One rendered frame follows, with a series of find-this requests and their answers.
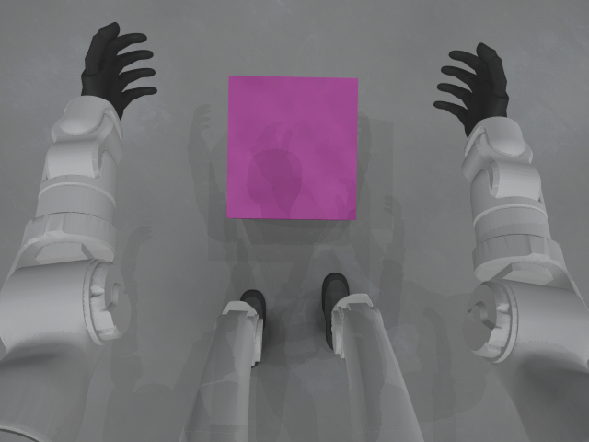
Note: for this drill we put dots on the left robot hand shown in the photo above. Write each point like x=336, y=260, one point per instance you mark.
x=103, y=78

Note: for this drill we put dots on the right robot forearm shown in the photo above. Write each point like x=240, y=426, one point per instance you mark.
x=508, y=209

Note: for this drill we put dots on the left robot forearm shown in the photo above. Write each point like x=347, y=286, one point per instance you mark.
x=78, y=190

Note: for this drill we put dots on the robot right upper arm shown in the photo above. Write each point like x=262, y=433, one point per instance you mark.
x=535, y=338

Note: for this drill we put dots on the right robot hand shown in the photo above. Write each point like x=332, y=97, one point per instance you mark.
x=488, y=86

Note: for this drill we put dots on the robot shin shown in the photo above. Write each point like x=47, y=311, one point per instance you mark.
x=356, y=298
x=237, y=305

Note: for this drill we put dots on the robot left upper arm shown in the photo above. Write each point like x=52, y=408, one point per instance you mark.
x=56, y=320

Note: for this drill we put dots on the carton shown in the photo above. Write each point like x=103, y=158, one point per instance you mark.
x=292, y=147

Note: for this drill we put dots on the right robot shin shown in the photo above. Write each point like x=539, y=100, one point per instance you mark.
x=356, y=298

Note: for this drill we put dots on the left robot shin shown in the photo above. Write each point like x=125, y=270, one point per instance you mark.
x=237, y=305

